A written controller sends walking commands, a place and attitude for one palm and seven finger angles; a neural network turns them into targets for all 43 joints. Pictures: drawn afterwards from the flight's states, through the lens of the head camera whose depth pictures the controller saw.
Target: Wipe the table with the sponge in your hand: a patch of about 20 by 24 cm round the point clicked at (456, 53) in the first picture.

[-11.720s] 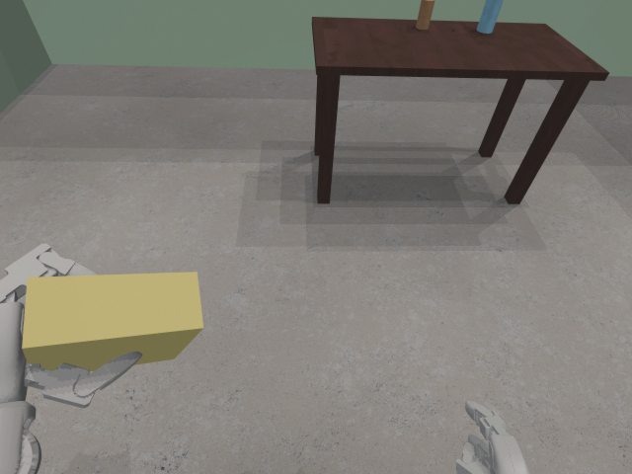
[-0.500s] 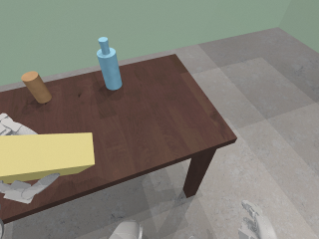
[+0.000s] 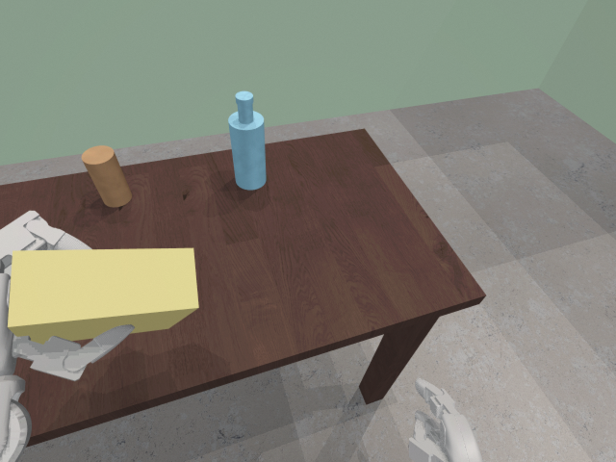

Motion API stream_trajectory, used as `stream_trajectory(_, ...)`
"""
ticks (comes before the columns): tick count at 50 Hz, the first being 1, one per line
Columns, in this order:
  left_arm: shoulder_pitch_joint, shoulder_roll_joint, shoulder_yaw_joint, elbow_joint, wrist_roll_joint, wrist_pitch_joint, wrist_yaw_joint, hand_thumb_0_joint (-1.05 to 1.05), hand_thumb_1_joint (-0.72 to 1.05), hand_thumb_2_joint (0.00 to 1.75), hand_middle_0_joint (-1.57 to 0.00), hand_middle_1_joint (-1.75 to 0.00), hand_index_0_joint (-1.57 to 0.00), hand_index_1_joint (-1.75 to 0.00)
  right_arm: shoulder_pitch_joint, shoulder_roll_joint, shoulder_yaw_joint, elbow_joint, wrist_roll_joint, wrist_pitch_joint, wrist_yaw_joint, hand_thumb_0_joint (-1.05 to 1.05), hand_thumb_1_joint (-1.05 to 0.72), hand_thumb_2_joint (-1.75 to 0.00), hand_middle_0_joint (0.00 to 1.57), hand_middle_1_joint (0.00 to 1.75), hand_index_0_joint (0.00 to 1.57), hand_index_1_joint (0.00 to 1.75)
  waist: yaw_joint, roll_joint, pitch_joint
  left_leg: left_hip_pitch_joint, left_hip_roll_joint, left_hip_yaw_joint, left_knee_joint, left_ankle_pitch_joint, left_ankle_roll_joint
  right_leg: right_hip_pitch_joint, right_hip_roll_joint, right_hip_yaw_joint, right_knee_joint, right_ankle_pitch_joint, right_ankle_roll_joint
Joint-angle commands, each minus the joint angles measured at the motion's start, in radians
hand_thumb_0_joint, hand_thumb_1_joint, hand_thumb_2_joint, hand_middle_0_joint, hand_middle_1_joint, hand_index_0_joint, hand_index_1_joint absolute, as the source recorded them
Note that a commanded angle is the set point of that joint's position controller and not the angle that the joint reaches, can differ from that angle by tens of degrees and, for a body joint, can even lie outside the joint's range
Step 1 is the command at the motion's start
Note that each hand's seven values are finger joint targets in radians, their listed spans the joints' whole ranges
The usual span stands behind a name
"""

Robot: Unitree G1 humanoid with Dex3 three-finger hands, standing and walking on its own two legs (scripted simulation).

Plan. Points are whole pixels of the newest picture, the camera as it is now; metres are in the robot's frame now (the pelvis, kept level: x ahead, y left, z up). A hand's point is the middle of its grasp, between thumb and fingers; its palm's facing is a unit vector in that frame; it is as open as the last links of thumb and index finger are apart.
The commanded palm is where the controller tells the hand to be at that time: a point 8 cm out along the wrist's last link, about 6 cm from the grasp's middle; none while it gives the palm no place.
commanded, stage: come to a stop and stand still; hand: left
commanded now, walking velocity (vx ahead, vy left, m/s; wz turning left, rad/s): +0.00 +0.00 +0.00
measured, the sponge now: (134, 296) +0.23 +0.20 +0.15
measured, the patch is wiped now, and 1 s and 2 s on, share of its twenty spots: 0.00 0.00 0.00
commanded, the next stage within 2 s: look again from close up in 0.86 s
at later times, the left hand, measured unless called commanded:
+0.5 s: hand (74, 290) +0.23 +0.25 +0.16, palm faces +0.29 -0.85 -0.45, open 9.7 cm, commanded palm +0.17 +0.28 +0.18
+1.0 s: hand (56, 276) +0.24 +0.27 +0.16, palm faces +0.33 -0.85 -0.40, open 9.7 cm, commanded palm +0.18 +0.30 +0.18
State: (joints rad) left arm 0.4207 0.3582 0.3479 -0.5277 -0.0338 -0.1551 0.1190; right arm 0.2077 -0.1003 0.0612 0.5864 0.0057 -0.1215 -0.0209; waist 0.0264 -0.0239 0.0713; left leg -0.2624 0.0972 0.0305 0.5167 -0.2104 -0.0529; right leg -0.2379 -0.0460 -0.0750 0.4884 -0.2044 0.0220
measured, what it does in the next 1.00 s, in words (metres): stands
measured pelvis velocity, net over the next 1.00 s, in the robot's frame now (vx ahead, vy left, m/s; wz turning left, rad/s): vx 0.01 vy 0.03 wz -0.04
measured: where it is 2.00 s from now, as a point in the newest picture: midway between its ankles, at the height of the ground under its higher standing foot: outside the picture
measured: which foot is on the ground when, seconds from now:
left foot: down 0.00-1.00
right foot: down 0.00-1.00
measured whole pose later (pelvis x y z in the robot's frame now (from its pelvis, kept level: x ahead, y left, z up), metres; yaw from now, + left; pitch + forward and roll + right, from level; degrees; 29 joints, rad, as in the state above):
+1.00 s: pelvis +0.01 +0.03 +0.00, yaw -3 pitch -1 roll -1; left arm 0.39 0.38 0.37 -0.47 -0.02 -0.24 0.07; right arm 0.17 -0.18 0.02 0.58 0.00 -0.19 -0.02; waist 0.04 -0.04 0.10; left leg -0.25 0.04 0.04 0.48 -0.21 0.00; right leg -0.22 -0.07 -0.02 0.39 -0.15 0.06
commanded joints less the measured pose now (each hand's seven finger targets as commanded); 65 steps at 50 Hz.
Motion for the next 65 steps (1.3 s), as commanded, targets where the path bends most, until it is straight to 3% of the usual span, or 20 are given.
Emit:
stream_trajectory(1,-0.094,0.157,0.105,-0.195,-0.006,-0.053,0.024,0.0,0.1,1.3,-1.2,-1.6,-1.2,-1.6,-0.096,-0.191,-0.088,-0.144,0.005,-0.051,-0.025,0.0,-0.9,-0.9,0.2,0.3,0.2,0.3,-0.025,0.128,-0.127,-0.076,0.008,-0.016,-0.177,-0.187,0.041,0.131,0.014,0.065,-0.125,0.006,-0.026)
stream_trajectory(2,-0.09,0.153,0.101,-0.182,-0.009,-0.049,0.023,0.0,0.1,1.3,-1.2,-1.6,-1.2,-1.6,-0.089,-0.192,-0.086,-0.138,0.003,-0.048,-0.026,0.0,-0.9,-0.9,0.2,0.3,0.2,0.3,-0.026,0.087,-0.129,-0.05,-0.008,-0.002,-0.153,-0.163,0.036,0.105,0.007,0.078,-0.151,-0.004,-0.029)
stream_trajectory(3,-1.035,0.925,0.658,-0.322,0.134,-0.14,0.001,0.0,0.1,1.3,-1.2,-1.6,-1.2,-1.6,0.025,-0.227,-0.124,-0.074,-0.062,-0.096,-0.04,0.0,-0.9,-0.9,0.2,0.3,0.2,0.3,0.039,-0.062,-0.023,-0.113,0.01,0.074,0.03,0.069,0.047,-0.017,-0.041,0.163,-0.191,0.147,-0.044)
stream_trajectory(4,-0.81,0.565,0.418,-0.011,0.066,-0.098,-0.026,0.0,0.1,1.3,-1.2,-1.6,-1.2,-1.6,-0.053,-0.198,-0.129,-0.052,-0.006,-0.081,-0.037,0.0,-0.9,-0.9,0.2,0.3,0.2,0.3,0.0,0.164,-0.116,0.045,0.008,0.024,-0.019,0.049,0.058,-0.037,-0.125,0.12,-0.131,0.176,-0.129)
stream_trajectory(5,-0.524,0.305,0.217,0.108,0.039,-0.097,-0.059,0.0,0.1,1.3,-1.2,-1.6,-1.2,-1.6,-0.027,-0.197,-0.124,-0.087,-0.021,-0.103,-0.022,0.0,-0.9,-0.9,0.2,0.3,0.2,0.3,0.005,0.186,-0.19,0.109,-0.005,0.027,-0.074,0.069,0.045,0.008,-0.047,0.134,-0.068,0.207,-0.103)
stream_trajectory(7,-0.237,0.21,0.126,0.078,0.006,-0.096,-0.079,0.0,0.1,1.3,-1.2,-1.6,-1.2,-1.6,-0.042,-0.213,-0.123,-0.117,0.007,-0.113,0.006,0.0,-0.9,-0.9,0.2,0.3,0.2,0.3,0.032,0.097,-0.192,0.105,-0.032,0.08,-0.061,0.045,0.054,0.035,-0.04,0.126,-0.106,0.165,-0.036)
stream_trajectory(9,-0.028,0.104,0.047,0.025,-0.02,-0.092,-0.077,0.0,0.1,1.3,-1.2,-1.6,-1.2,-1.6,-0.071,-0.186,-0.109,-0.133,0.029,-0.115,0.034,0.0,-0.9,-0.9,0.2,0.3,0.2,0.3,0.032,0.003,-0.219,0.119,-0.05,0.078,-0.075,0.002,0.061,0.067,-0.044,0.111,-0.142,0.096,-0.026)
stream_trajectory(12,-0.027,0.223,0.133,-0.077,-0.016,-0.097,-0.056,0.0,0.1,1.3,-1.2,-1.6,-1.2,-1.6,-0.072,-0.204,-0.103,-0.156,0.018,-0.112,0.019,0.0,-0.9,-0.9,0.2,0.3,0.2,0.3,0.027,-0.153,-0.141,0.065,-0.063,0.059,-0.082,-0.11,0.058,0.004,-0.043,0.12,-0.233,-0.121,-0.033)
stream_trajectory(13,-0.024,0.252,0.174,-0.079,-0.017,-0.1,-0.05,0.0,0.1,1.3,-1.2,-1.6,-1.2,-1.6,-0.072,-0.202,-0.1,-0.158,0.013,-0.112,0.009,0.0,-0.9,-0.9,0.2,0.3,0.2,0.3,0.025,-0.172,-0.125,0.062,-0.067,0.051,-0.086,-0.122,0.056,-0.022,-0.042,0.121,-0.245,-0.176,-0.04)
stream_trajectory(14,-0.024,0.308,0.236,-0.082,-0.014,-0.102,-0.035,0.0,0.1,1.3,-1.2,-1.6,-1.2,-1.6,-0.092,-0.21,-0.094,-0.147,0.017,-0.107,-0.002,0.0,-0.9,-0.9,0.2,0.3,0.2,0.3,0.02,-0.1,-0.121,0.084,-0.057,0.045,-0.116,-0.114,0.058,-0.046,-0.032,0.114,-0.227,-0.196,-0.04)
stream_trajectory(15,-0.051,0.258,0.205,-0.083,-0.021,-0.113,-0.038,0.0,0.1,1.3,-1.2,-1.6,-1.2,-1.6,-0.074,-0.208,-0.09,-0.157,0.009,-0.108,-0.011,0.0,-0.9,-0.9,0.2,0.3,0.2,0.3,0.012,-0.063,-0.109,0.041,-0.052,0.026,-0.148,-0.132,0.061,-0.018,-0.025,0.095,-0.208,-0.192,-0.035)
stream_trajectory(19,-0.145,0.312,0.24,-0.179,-0.006,-0.158,-0.021,0.0,0.1,1.3,-1.2,-1.6,-1.2,-1.6,-0.081,-0.22,-0.09,-0.163,0.009,-0.132,-0.03,0.0,-0.9,-0.9,0.2,0.3,0.2,0.3,0.016,0.165,-0.108,0.003,-0.031,-0.003,-0.198,-0.144,0.073,0.057,0.002,0.093,-0.129,-0.055,-0.031)
stream_trajectory(20,-0.141,0.261,0.198,-0.165,-0.007,-0.166,-0.023,0.0,0.1,1.3,-1.2,-1.6,-1.2,-1.6,-0.069,-0.218,-0.089,-0.164,0.006,-0.137,-0.031,0.0,-0.9,-0.9,0.2,0.3,0.2,0.3,0.014,0.174,-0.118,-0.015,-0.028,-0.004,-0.2,-0.151,0.076,0.085,0.001,0.081,-0.119,-0.032,-0.031)
stream_trajectory(24,-0.107,0.235,0.179,-0.157,0.004,-0.177,-0.022,0.0,0.1,1.3,-1.2,-1.6,-1.2,-1.6,-0.063,-0.22,-0.09,-0.142,0.003,-0.166,-0.021,0.0,-0.9,-0.9,0.2,0.3,0.2,0.3,0.014,0.153,-0.155,0.018,-0.034,-0.009,-0.176,-0.1,0.067,0.102,-0.002,0.082,-0.119,0.029,-0.034)
stream_trajectory(28,-0.089,0.182,0.133,-0.104,0.007,-0.171,-0.028,0.0,0.1,1.3,-1.2,-1.6,-1.2,-1.6,-0.047,-0.223,-0.096,-0.126,-0.002,-0.165,-0.011,0.0,-0.9,-0.9,0.2,0.3,0.2,0.3,0.011,0.062,-0.127,0.0,-0.033,-0.01,-0.165,-0.114,0.062,0.083,-0.005,0.085,-0.146,0.022,-0.029)
stream_trajectory(42,-0.115,0.188,0.136,-0.181,0.005,-0.154,-0.032,0.0,0.1,1.3,-1.2,-1.6,-1.2,-1.6,-0.08,-0.208,-0.091,-0.148,-0.005,-0.126,-0.009,0.0,-0.9,-0.9,0.2,0.3,0.2,0.3,0.002,0.103,-0.178,0.036,-0.029,-0.026,-0.166,0.046,0.061,0.132,0.004,0.058,-0.108,0.176,-0.025)
stream_trajectory(50,-0.089,0.152,0.109,-0.135,0.002,-0.143,-0.029,0.0,0.1,1.3,-1.2,-1.6,-1.2,-1.6,-0.086,-0.211,-0.094,-0.149,-0.002,-0.109,-0.011,0.0,-0.9,-0.9,0.2,0.3,0.2,0.3,-0.003,0.098,-0.154,0.023,-0.028,-0.024,-0.175,-0.005,0.061,0.112,0.001,0.062,-0.126,0.144,-0.026)
stream_trajectory(54,-0.088,0.19,0.138,-0.157,0.006,-0.139,-0.019,0.0,0.1,1.3,-1.2,-1.6,-1.2,-1.6,-0.096,-0.215,-0.098,-0.153,0.003,-0.108,-0.014,0.0,-0.9,-0.9,0.2,0.3,0.2,0.3,-0.004,0.101,-0.158,0.025,-0.031,-0.027,-0.177,-0.029,0.063,0.112,0.0,0.072,-0.127,0.13,-0.026)
stream_trajectory(64,-0.024,0.208,0.163,-0.178,-0.002,-0.134,-0.012,0.0,0.1,1.3,-1.2,-1.6,-1.2,-1.6,-0.096,-0.221,-0.106,-0.152,0.006,-0.101,-0.016,0.0,-0.9,-0.9,0.2,0.3,0.2,0.3,-0.004,0.106,-0.189,0.044,-0.028,-0.028,-0.149,0.062,0.066,0.128,-0.012,0.071,-0.113,0.194,-0.029)
stream_trajectory(65,-0.025,0.174,0.132,-0.165,-0.006,-0.134,-0.016,0.0,0.1,1.3,-1.2,-1.6,-1.2,-1.6,-0.088,-0.216,-0.103,-0.155,0.004,-0.098,-0.016,0.0,-0.9,-0.9,0.2,0.3,0.2,0.3,-0.005,0.092,-0.18,0.034,-0.026,-0.026,-0.15,0.052,0.066,0.127,-0.014,0.066,-0.115,0.185,-0.028)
